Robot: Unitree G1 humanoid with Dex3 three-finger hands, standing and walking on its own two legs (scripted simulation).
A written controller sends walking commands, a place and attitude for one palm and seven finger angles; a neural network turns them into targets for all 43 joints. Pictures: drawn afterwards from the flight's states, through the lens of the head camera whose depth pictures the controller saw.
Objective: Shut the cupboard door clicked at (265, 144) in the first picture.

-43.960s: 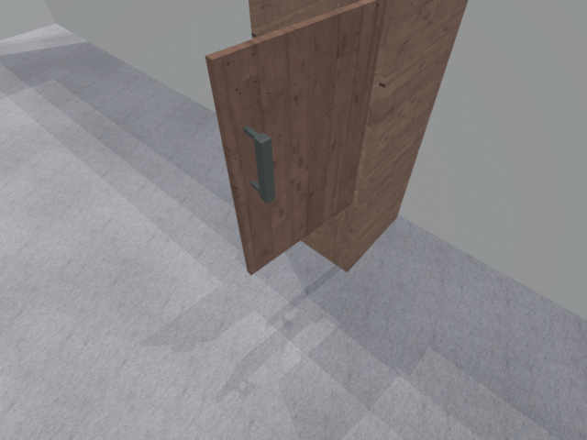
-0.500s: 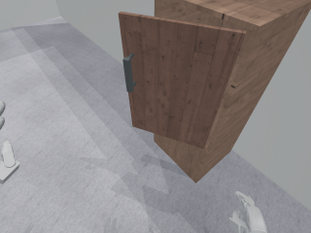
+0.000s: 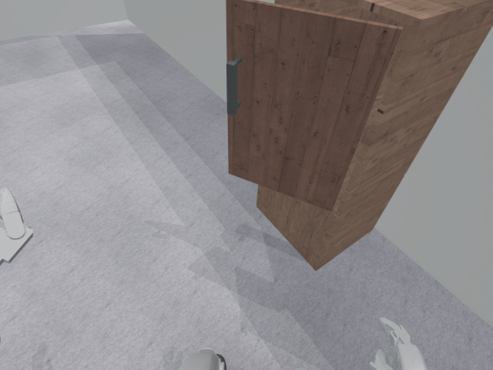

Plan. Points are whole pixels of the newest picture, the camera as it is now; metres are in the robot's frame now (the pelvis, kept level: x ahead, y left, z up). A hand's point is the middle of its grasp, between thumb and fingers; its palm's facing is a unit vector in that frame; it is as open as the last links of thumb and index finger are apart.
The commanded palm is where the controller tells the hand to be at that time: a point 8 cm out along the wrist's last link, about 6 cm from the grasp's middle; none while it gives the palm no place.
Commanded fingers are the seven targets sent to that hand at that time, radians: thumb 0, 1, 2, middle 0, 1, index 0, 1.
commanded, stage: stop stepping back and stand still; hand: left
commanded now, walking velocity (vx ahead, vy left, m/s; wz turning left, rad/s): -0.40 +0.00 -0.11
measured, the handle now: (235, 86) +0.81 +0.08 +0.06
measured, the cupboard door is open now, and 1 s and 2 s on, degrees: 29 29 29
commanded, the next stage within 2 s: let the arm hang, fingers relaxed in 1.30 s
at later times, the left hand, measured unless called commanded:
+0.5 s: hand out of the picture +0.10 +0.32 +0.18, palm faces +0.54 -0.79 -0.30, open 7.5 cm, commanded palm +0.02 +0.33 +0.20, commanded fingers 0.00 0.90 0.90 -0.20 -0.30 -0.20 -0.30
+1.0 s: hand out of the picture +0.15 +0.27 +0.17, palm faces +0.38 -0.84 -0.39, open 7.4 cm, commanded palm +0.08 +0.32 +0.20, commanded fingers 0.00 0.90 0.90 -0.20 -0.30 -0.20 -0.30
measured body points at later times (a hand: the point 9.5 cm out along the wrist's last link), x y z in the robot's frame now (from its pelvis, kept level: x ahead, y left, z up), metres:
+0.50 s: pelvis -0.12 +0.03 +0.02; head -0.14 +0.06 +0.47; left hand +0.06 +0.36 +0.20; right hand +0.04 -0.20 -0.05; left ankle -0.09 +0.14 -0.72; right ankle -0.11 -0.08 -0.69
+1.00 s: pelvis -0.08 +0.03 +0.01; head -0.08 +0.04 +0.46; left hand +0.12 +0.31 +0.19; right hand +0.03 -0.24 -0.08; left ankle -0.03 +0.14 -0.72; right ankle -0.17 -0.05 -0.71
